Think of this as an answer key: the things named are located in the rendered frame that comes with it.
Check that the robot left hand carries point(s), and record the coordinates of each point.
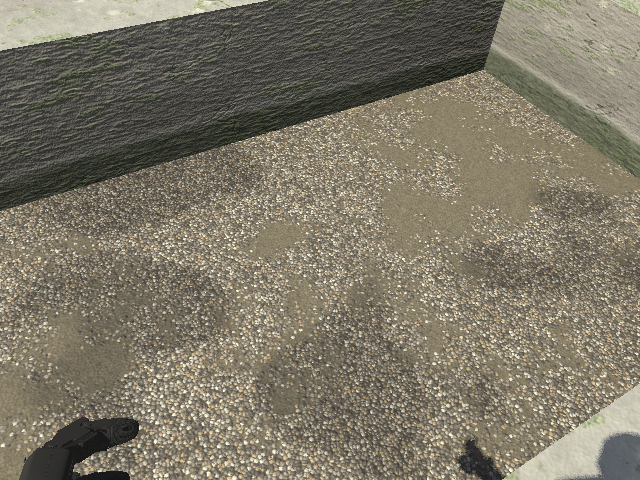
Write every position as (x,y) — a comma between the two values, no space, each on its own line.
(76,442)

